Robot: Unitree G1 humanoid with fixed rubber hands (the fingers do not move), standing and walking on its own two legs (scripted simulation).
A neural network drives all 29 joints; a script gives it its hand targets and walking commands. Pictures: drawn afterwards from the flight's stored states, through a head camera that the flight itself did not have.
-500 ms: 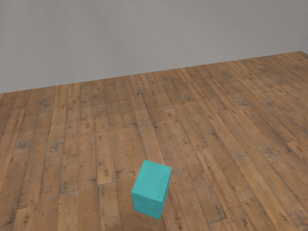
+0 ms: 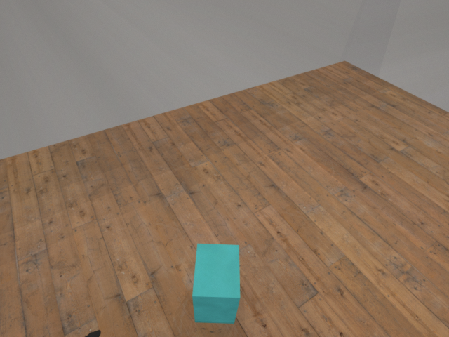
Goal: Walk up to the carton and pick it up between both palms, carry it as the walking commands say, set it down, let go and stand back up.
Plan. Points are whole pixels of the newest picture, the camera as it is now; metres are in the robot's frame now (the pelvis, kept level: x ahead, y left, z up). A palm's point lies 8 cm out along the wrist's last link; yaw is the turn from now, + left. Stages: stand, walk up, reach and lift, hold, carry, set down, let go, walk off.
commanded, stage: walk up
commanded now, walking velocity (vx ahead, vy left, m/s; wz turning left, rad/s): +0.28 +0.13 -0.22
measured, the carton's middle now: (216, 284) +0.49 -0.01 -0.64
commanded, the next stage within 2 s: none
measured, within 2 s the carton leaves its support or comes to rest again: neither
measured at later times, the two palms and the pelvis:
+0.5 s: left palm out of the picture +0.15 +0.28 -0.16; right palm out of the picture +0.13 -0.19 -0.14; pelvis +0.11 +0.05 -0.01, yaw -4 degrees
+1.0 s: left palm out of the picture +0.14 +0.29 -0.15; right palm out of the picture +0.12 -0.19 -0.14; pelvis +0.13 +0.05 +0.00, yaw -5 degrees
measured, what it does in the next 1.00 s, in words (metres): walks ahead: right foot, then left foot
